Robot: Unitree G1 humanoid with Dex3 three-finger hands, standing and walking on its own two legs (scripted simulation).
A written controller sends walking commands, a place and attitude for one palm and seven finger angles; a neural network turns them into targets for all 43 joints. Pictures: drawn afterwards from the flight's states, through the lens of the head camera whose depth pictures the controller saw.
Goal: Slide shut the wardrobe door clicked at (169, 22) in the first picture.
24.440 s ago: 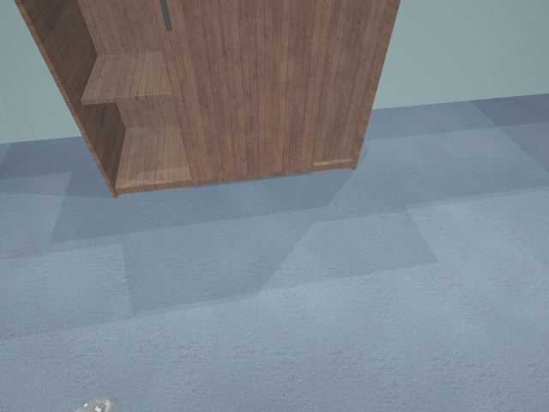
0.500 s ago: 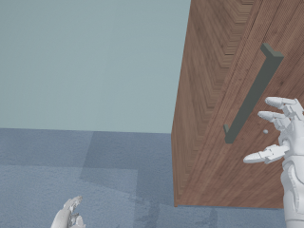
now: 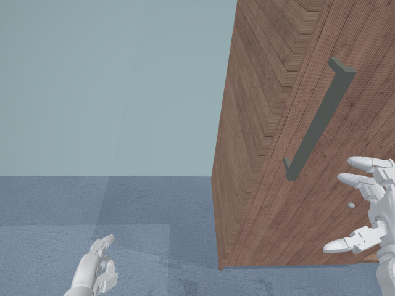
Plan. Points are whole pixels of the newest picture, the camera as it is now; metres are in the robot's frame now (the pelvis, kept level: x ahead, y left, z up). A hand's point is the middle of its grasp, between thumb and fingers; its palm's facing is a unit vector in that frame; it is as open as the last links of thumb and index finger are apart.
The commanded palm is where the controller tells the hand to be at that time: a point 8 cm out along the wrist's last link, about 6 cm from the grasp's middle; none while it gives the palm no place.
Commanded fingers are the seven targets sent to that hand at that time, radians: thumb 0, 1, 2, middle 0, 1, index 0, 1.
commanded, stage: slip the hand off the handle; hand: right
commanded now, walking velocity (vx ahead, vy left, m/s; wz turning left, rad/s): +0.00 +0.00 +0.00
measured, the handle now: (309, 128) +0.39 -0.21 +0.18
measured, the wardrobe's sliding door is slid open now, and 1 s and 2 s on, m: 0.00 0.00 0.00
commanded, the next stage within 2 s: draw the hand back to the body in 0.24 s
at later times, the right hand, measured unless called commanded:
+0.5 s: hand (351, 213) +0.24 -0.25 +0.13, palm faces +0.04 +0.99 -0.09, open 14.7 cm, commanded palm +0.19 -0.30 +0.15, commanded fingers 0.00 0.55 -0.20 0.25 1.15 0.25 1.15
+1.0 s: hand (387, 220) +0.21 -0.28 +0.16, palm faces +0.37 +0.89 -0.27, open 14.0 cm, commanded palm +0.16 -0.31 +0.17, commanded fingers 0.00 0.08 -0.43 0.23 0.87 0.23 0.87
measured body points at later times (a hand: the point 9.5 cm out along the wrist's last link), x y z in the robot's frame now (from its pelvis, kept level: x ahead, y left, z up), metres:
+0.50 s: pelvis +0.02 -0.01 +0.00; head +0.00 +0.01 +0.45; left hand +0.19 +0.23 -0.08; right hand +0.23 -0.30 +0.14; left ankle +0.01 +0.08 -0.72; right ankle +0.03 -0.10 -0.72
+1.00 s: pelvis +0.00 -0.02 +0.01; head -0.02 +0.00 +0.46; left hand +0.20 +0.20 -0.05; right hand +0.18 -0.32 +0.18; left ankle +0.01 +0.08 -0.72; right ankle +0.03 -0.10 -0.72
